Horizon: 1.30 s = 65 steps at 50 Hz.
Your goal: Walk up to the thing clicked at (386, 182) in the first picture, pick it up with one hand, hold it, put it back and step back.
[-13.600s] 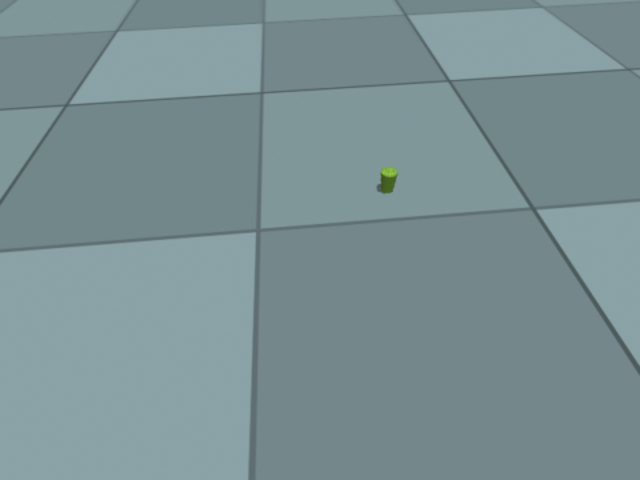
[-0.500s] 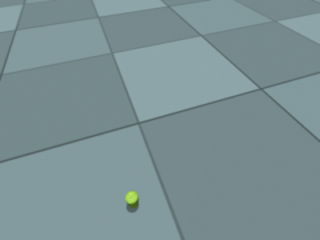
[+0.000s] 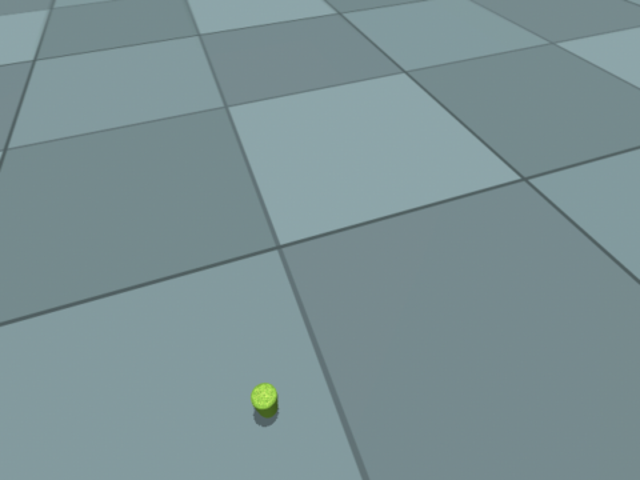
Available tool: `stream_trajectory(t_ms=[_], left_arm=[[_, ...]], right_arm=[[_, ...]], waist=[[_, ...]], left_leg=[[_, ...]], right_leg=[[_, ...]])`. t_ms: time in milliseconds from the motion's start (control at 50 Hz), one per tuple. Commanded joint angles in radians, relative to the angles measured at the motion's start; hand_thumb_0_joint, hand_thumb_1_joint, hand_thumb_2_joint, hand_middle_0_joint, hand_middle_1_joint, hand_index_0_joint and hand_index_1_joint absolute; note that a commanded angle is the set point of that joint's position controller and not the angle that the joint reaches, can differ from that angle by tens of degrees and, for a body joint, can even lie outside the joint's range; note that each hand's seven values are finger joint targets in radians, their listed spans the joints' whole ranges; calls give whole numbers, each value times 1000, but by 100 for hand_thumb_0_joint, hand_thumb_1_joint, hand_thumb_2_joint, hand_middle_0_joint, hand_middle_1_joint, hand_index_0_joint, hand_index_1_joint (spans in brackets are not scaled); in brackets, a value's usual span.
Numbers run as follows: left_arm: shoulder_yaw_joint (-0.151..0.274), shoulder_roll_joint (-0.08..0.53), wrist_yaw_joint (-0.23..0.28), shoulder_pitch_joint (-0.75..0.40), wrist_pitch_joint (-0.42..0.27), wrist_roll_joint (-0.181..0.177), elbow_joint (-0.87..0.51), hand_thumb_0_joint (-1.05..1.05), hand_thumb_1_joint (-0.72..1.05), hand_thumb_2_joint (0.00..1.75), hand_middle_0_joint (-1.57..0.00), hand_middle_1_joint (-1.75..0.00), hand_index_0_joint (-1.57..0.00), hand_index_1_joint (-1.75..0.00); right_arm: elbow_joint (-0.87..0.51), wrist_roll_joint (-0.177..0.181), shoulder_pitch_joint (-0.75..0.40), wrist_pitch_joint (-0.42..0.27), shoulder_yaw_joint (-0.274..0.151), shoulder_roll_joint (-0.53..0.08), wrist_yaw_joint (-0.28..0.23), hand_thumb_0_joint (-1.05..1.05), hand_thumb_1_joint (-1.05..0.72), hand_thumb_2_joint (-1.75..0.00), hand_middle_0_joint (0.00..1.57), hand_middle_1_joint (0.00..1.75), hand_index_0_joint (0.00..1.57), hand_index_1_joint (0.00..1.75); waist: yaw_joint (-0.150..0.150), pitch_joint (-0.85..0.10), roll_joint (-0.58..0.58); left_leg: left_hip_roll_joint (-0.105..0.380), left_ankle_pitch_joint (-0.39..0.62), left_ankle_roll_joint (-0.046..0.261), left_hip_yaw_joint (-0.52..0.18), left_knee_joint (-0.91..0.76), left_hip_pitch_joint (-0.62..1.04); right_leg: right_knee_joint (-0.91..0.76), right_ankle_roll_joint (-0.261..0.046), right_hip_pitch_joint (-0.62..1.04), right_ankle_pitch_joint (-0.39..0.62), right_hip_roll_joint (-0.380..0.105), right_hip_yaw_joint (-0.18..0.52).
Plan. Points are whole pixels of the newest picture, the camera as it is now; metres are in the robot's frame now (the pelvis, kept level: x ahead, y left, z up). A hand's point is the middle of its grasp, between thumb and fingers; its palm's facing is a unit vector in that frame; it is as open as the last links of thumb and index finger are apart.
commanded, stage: stand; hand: left
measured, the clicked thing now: (266, 402) +0.50 +0.20 -0.73
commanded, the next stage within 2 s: walk up in 0.28 s
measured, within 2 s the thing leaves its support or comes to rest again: neither
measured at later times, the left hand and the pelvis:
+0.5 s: hand out of the picture +0.09 +0.25 -0.16, palm faces -0.05 -0.92 -0.38, open 7.4 cm; pelvis +0.03 -0.03 -0.01, yaw -3 degrees
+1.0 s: hand (196, 461) +0.21 +0.21 -0.17, palm faces +0.01 -0.93 -0.36, open 7.4 cm; pelvis +0.10 -0.04 -0.02, yaw -1 degrees
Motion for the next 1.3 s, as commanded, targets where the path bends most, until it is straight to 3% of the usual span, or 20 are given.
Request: stream_trajectory(t_ms=[0,240,280,320,380,480,500,520,540,560,620,700,820,900,940,980,1000,1080,1140,1280], left_arm=[[36,219,12,-27,-22,3,-59,0,90,90,-20,-30,-20,-30],[35,215,12,-27,-19,5,-62,0,90,90,-20,-30,-20,-30],[85,255,-18,-15,-7,30,-108,0,90,90,-20,-30,-20,-30],[95,235,-32,-38,8,40,-140,0,90,90,-20,-30,-20,-30],[102,226,-44,-28,2,28,-179,0,90,90,-20,-30,-20,-30],[112,189,-46,192,-22,26,-136,0,90,90,-20,-30,-20,-30],[124,230,-33,264,-29,26,-103,0,90,90,-20,-30,-20,-30],[149,321,-16,305,-33,35,-105,0,90,90,-20,-30,-20,-30],[152,378,-6,227,-33,38,-155,0,90,90,-20,-30,-20,-30],[154,401,-6,140,-27,39,-198,0,90,90,-20,-30,-20,-30],[118,277,6,93,-45,10,-232,0,90,90,-20,-30,-20,-30],[101,243,23,150,-67,2,-237,0,90,90,-20,-30,-20,-30],[101,262,39,85,-54,-4,-276,0,90,90,-20,-30,-20,-30],[92,262,40,60,-31,-22,-276,0,90,90,-20,-30,-20,-30],[84,220,41,72,-20,-35,-286,0,90,90,-20,-30,-20,-30],[75,201,47,91,-4,-33,-242,0,90,90,-20,-30,-20,-30],[73,208,45,76,-6,-26,-230,0,90,90,-20,-30,-20,-30],[76,241,39,99,-22,-17,-197,0,90,90,-20,-30,-20,-30],[84,310,41,37,-29,-3,-203,0,90,90,-20,-30,-20,-30],[55,220,31,34,-21,-7,-176,0,90,90,-20,-30,-20,-30]], right_arm=[[-58,-3,-30,-17,-43,-212,-17,0,-90,-90,20,30,20,30],[-61,-4,-30,-17,-47,-219,-20,0,-90,-90,20,30,20,30],[-82,-24,93,-33,-95,-287,-11,0,-90,-90,20,30,20,30],[-91,-27,132,-36,-125,-344,-13,0,-90,-90,20,30,20,30],[-141,-35,107,-56,-136,-339,-15,0,-90,-90,20,30,20,30],[-230,-27,-24,-36,-116,-264,-5,0,-90,-90,20,30,20,30],[-238,-19,5,-26,-97,-202,-6,0,-90,-90,20,30,20,30],[-261,-10,52,-19,-69,-122,-10,0,-90,-90,20,30,20,30],[-257,-6,88,2,-75,-144,-16,0,-90,-90,20,30,20,30],[-237,-5,129,10,-97,-215,-22,0,-90,-90,20,30,20,30],[-193,6,193,8,-90,-221,-16,0,-90,-90,20,30,20,30],[-205,-2,188,19,-76,-193,-16,0,-90,-90,20,30,20,30],[-231,-8,160,25,-83,-190,-18,0,-90,-90,20,30,20,30],[-229,-14,149,9,-97,-207,-17,0,-90,-90,20,30,20,30],[-263,-14,103,0,-119,-292,-20,0,-90,-90,20,30,20,30],[-261,2,48,-4,-110,-292,-22,0,-90,-90,20,30,20,30],[-260,2,26,1,-101,-264,-21,0,-90,-90,20,30,20,30],[-278,7,-34,17,-92,-249,-21,0,-90,-90,20,30,20,30],[-269,11,-6,25,-93,-225,-15,0,-90,-90,20,30,20,30],[-252,-1,-69,12,-91,-238,-1,0,-90,-90,20,30,20,30]], waist=[[-5,-88,-5],[-3,-74,0],[-41,-82,3],[-67,52,123],[-39,126,111],[84,-2,166],[95,-33,-1],[105,-39,-290],[69,-33,-243],[44,25,-172],[-4,53,-103],[15,-41,-57],[5,-64,-139],[-16,-76,-97],[1,-146,61],[14,-153,165],[15,-127,173],[35,-121,145],[-3,-126,26],[14,-126,34]], left_leg=[[101,159,39,-73,-52,5],[99,139,39,-69,-53,-4],[109,-406,125,-131,-54,72],[297,-565,221,-336,-215,44],[333,-330,257,-327,-194,39],[167,29,151,-14,114,-115],[85,-33,112,48,305,-179],[-26,-329,62,93,523,-349],[-75,-422,52,-59,637,-375],[-33,-406,56,-111,695,-318],[10,-257,65,-179,713,-377],[-6,-235,41,-174,582,-329],[3,-133,45,-80,386,-219],[-16,183,77,-48,174,-92],[163,554,175,-283,146,-30],[270,536,285,-392,149,-69],[248,505,269,-367,133,-122],[109,390,139,-168,244,-170],[31,219,89,-125,305,-144],[162,207,182,-255,120,-157]], right_leg=[[-38,-47,32,178,-91,61],[-44,-47,26,165,-92,62],[96,-83,-140,-358,3,14],[372,-55,-357,-339,20,-24],[432,-63,-429,-291,-45,83],[112,-56,22,-26,17,-47],[50,-39,141,31,32,-19],[-74,-62,195,-6,-121,235],[-202,-149,67,-299,-283,533],[-205,-231,-46,-480,-315,564],[-111,-197,3,-68,-204,302],[1,-226,97,452,-219,177],[129,-218,40,685,-226,89],[273,-148,-47,545,-160,44],[408,-60,-106,201,-6,-28],[429,-63,-85,-254,44,-3],[398,-69,-60,-349,39,14],[233,-81,7,121,-22,35],[177,-160,-54,227,-147,169],[263,-69,-34,-41,3,27]])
